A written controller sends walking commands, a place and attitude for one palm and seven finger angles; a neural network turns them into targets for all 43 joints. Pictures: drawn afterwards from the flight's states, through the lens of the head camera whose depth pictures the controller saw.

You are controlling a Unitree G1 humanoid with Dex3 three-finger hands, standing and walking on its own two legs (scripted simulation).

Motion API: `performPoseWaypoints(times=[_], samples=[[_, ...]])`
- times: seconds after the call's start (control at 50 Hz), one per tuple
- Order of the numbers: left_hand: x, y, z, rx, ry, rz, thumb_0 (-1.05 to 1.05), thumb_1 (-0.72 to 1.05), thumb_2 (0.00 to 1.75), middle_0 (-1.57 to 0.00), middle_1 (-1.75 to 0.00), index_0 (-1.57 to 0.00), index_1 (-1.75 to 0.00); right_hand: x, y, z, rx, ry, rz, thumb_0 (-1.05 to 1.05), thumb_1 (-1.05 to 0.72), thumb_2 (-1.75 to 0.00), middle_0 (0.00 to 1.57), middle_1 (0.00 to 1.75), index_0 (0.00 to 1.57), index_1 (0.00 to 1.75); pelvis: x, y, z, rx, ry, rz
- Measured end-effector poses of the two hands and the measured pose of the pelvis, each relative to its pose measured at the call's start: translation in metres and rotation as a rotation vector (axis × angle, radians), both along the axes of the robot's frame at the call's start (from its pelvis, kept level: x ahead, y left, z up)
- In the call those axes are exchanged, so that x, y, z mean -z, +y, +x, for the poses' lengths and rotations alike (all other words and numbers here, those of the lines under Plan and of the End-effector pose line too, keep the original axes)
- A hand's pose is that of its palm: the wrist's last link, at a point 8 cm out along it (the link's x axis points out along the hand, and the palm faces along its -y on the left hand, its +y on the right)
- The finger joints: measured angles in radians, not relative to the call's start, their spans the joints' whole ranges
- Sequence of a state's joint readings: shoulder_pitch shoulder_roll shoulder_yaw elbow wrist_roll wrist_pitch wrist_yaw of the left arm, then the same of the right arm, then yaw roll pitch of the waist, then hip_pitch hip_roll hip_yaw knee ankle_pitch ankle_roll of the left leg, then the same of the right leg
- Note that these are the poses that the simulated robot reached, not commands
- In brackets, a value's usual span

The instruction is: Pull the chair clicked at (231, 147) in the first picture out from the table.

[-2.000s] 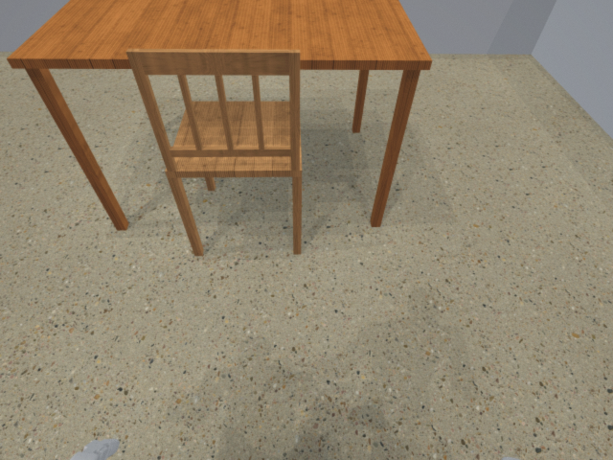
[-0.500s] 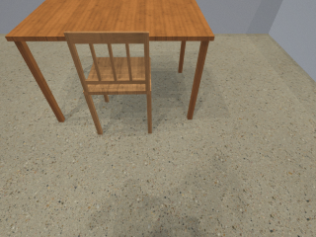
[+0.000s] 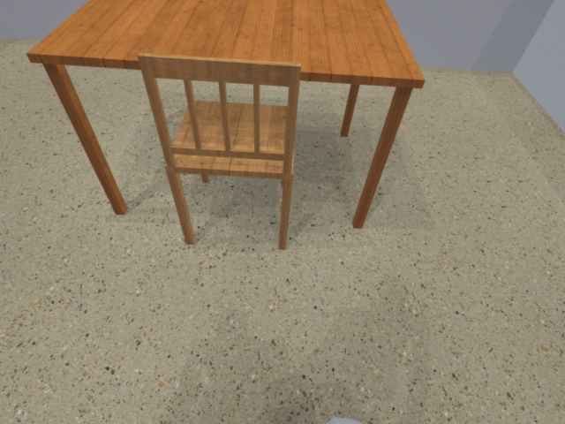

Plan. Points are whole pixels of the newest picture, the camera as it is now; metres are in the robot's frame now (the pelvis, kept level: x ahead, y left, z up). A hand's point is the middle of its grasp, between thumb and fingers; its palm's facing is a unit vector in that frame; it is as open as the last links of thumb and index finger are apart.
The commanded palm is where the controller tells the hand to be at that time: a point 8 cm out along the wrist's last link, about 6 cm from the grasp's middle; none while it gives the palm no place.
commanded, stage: walk to a spot facing it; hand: left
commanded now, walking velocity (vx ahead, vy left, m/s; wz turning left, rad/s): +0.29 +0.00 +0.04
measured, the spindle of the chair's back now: (225, 117) +0.94 +0.20 -0.12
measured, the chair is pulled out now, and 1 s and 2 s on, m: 0.00 0.00 0.00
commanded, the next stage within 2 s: take the last steps up to it in 0.12 s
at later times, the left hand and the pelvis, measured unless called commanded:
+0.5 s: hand (199, 412) +0.18 +0.14 -0.18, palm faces +0.13 -0.97 -0.19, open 7.2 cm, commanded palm none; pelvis +0.17 -0.04 +0.00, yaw +4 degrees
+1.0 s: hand (206, 296) +0.38 +0.16 -0.17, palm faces +0.03 -0.98 -0.20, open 7.3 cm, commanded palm none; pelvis +0.34 -0.03 +0.00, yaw +1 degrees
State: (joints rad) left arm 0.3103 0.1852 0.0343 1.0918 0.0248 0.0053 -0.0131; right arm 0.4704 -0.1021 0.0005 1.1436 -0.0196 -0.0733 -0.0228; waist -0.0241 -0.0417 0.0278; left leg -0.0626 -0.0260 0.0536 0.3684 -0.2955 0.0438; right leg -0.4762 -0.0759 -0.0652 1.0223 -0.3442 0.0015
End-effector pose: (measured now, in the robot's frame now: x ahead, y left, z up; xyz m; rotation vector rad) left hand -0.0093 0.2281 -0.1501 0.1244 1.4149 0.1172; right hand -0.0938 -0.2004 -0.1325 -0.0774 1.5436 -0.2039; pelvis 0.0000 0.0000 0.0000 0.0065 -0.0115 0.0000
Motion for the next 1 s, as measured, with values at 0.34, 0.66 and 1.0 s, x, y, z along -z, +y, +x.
performPoseWaypoints(times=[0.34, 0.66, 1.0], samples=[[-0.005, -0.044, 0.194, -0.032, -0.278, 0.072, 0.0, 0.92, 0.9, -0.2, -0.3, -0.2, -0.3, 0.033, -0.063, 0.152, -0.056, 0.016, 0.021, 0.0, -0.91, -0.9, 0.2, 0.3, 0.2, 0.3, 0.018, -0.047, 0.12, -0.072, -0.025, -0.014], [0.017, -0.027, 0.161, -0.16, 0.046, -0.02, 0.0, 0.92, 0.9, -0.2, -0.3, -0.2, -0.3, -0.008, -0.041, 0.422, -0.243, -0.452, -0.071, 0.0, -0.91, -0.9, 0.2, 0.3, 0.2, 0.3, 0.011, -0.016, 0.221, -0.055, -0.011, -0.034], [-0.007, -0.016, 0.386, -0.002, -0.121, 0.048, 0.01, 0.93, 0.9, -0.2, -0.3, -0.2, -0.3, 0.012, -0.044, 0.36, -0.03, -0.004, -0.007, 0.0, -0.92, -0.9, 0.2, 0.3, 0.2, 0.3, 0.005, -0.026, 0.338, -0.014, -0.008, 0.01]])
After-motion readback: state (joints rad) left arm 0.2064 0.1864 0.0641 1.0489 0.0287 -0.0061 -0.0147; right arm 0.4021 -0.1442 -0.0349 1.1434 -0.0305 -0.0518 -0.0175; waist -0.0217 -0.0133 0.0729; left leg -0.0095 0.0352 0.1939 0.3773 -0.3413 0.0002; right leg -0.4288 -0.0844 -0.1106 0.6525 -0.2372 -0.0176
